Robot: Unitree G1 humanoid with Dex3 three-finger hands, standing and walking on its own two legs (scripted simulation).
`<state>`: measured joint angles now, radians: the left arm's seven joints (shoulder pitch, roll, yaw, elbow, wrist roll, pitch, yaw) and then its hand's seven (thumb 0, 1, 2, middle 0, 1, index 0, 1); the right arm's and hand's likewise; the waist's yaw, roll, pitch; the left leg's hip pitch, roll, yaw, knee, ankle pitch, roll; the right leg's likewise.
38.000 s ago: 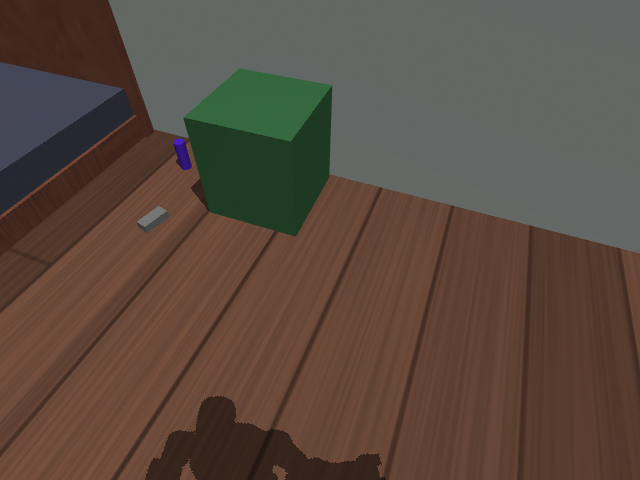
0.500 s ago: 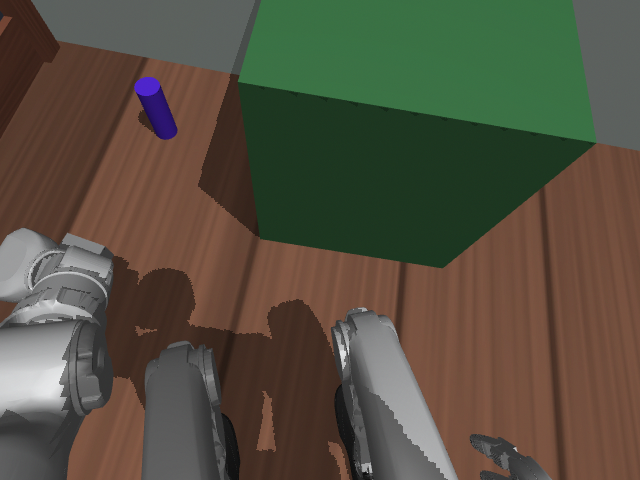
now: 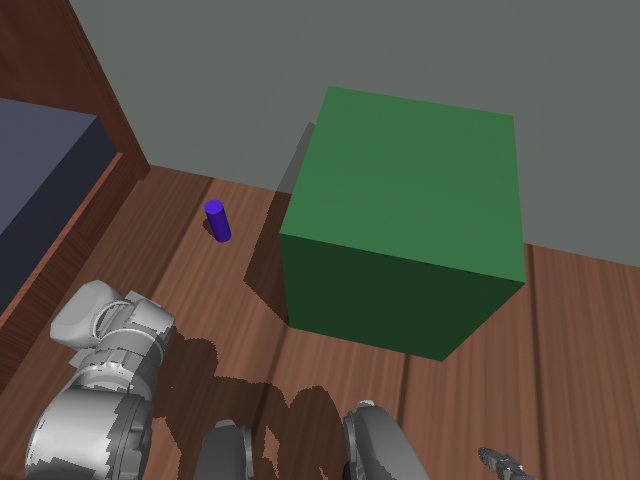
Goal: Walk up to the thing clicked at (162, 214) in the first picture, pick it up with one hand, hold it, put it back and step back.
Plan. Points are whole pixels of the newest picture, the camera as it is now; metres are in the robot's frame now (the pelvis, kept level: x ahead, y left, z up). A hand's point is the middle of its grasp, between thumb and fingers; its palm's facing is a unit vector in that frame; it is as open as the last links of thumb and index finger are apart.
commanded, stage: lift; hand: left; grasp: from above
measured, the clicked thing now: (121, 337) +0.37 +0.26 -0.11
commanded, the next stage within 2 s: hold in 0.56 s
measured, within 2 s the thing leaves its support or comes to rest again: neither
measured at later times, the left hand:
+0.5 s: hand (87, 296) +0.37 +0.24 +0.04, palm faces -0.20 -0.41 -0.89, open 8.5 cm
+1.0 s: hand (61, 282) +0.37 +0.25 +0.07, palm faces -0.17 -0.41 -0.90, open 8.6 cm
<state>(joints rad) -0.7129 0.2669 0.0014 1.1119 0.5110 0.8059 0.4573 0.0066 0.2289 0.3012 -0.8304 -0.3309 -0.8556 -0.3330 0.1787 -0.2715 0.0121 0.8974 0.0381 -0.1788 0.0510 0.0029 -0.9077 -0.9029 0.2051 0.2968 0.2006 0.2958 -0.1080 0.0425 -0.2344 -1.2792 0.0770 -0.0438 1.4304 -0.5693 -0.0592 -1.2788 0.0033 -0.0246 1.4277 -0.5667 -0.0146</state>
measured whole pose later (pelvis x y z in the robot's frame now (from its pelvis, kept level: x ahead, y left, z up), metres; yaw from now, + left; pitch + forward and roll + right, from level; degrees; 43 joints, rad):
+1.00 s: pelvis +0.05 +0.02 +0.12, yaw +1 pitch +10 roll +0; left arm -0.66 0.16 -0.04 1.10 0.49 0.87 0.48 0.00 0.25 0.30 -0.77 -0.42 -0.79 -0.43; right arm 0.20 -0.26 0.00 0.89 0.01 -0.13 0.08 0.00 -0.91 -0.90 0.20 0.30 0.20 0.30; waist -0.05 0.02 -0.12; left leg -0.58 0.05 0.01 0.79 -0.39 -0.03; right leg -0.58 -0.02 0.00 0.80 -0.39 0.01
